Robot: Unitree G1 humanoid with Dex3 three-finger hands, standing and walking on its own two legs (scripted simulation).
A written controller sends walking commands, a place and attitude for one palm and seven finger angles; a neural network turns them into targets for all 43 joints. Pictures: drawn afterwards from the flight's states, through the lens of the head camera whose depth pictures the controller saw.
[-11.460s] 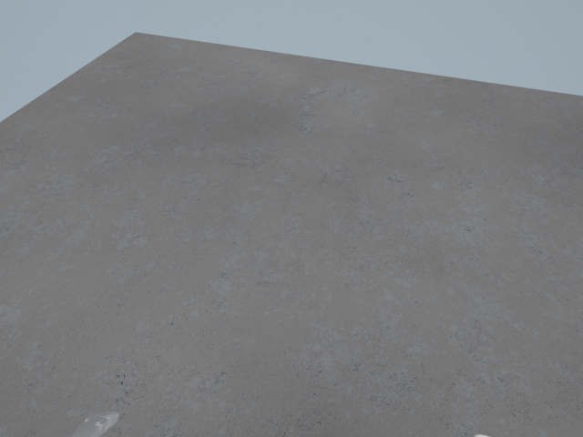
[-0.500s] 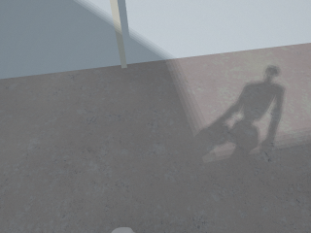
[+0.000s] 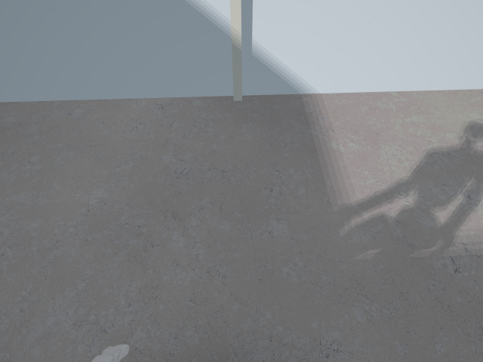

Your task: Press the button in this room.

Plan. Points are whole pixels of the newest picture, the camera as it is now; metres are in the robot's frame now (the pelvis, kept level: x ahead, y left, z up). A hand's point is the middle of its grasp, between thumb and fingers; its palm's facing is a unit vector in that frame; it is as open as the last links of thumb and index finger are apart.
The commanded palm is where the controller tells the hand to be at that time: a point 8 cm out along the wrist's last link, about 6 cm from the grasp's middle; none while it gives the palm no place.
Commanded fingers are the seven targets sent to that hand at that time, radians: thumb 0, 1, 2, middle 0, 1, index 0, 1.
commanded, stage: turn or walk to find it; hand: left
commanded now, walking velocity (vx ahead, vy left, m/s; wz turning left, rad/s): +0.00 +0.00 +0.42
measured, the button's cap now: out of the picture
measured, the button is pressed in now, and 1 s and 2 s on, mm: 0 0 0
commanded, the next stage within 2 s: none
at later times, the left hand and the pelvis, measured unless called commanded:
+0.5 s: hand out of the picture -0.06 +0.18 -0.17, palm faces +0.30 -0.93 -0.23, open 7.4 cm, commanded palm none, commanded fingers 0.00 0.90 0.90 -0.20 -0.30 -0.20 -0.30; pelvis -0.04 -0.01 +0.00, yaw +15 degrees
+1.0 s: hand out of the picture -0.05 +0.23 -0.15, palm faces +0.42 -0.87 -0.26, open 7.4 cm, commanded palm none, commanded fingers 0.00 0.90 0.90 -0.20 -0.30 -0.20 -0.30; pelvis -0.07 -0.01 +0.00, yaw +25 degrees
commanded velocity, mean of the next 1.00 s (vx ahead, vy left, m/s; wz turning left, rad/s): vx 0.00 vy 0.00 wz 0.42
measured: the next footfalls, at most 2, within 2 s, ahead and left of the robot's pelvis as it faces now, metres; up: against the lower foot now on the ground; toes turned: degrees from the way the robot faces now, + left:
right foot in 0.06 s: +0.03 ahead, -0.13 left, +0.00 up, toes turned -1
left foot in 0.54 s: -0.06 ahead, +0.12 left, +0.00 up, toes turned +21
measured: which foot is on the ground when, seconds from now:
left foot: down 0.00-0.06, up 0.08-0.52, down 0.54-1.00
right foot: up 0.00-0.04, down 0.06-0.56, up 0.58-1.00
